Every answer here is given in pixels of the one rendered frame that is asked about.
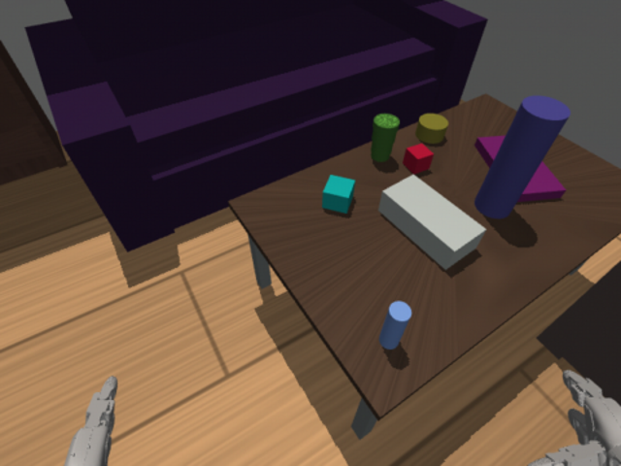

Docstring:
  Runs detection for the bookshelf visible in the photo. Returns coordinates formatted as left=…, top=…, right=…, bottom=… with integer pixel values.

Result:
left=0, top=40, right=68, bottom=185

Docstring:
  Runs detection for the coffee table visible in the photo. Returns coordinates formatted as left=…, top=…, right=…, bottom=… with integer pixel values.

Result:
left=228, top=93, right=621, bottom=440

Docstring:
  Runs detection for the right robot hand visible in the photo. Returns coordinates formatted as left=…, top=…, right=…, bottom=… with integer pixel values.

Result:
left=527, top=370, right=621, bottom=466

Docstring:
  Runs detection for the sofa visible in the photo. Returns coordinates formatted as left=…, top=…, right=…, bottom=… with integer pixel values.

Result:
left=25, top=0, right=488, bottom=252

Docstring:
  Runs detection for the armchair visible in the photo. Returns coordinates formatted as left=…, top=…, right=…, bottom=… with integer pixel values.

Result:
left=537, top=260, right=621, bottom=406

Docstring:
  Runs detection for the left robot hand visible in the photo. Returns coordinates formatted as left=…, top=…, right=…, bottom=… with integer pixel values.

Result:
left=64, top=376, right=117, bottom=466

